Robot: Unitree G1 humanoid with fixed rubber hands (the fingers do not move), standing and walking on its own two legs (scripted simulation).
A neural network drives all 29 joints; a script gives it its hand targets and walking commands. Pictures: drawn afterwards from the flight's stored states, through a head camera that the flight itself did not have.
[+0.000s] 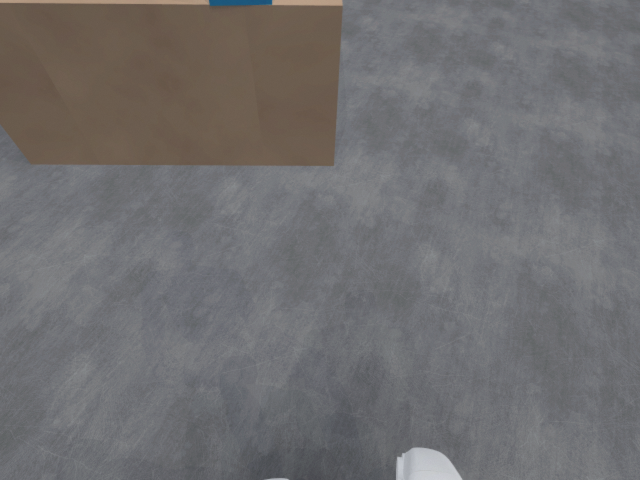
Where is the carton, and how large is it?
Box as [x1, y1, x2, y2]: [209, 0, 271, 5]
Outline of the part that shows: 209,0 210,5 271,4 271,0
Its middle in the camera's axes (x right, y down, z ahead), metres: -0.25 -0.92 +1.22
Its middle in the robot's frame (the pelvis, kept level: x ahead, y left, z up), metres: +1.55 +0.28 +0.04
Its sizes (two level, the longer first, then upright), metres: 0.210 0.200 0.250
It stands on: a pedestal, 0.69 m high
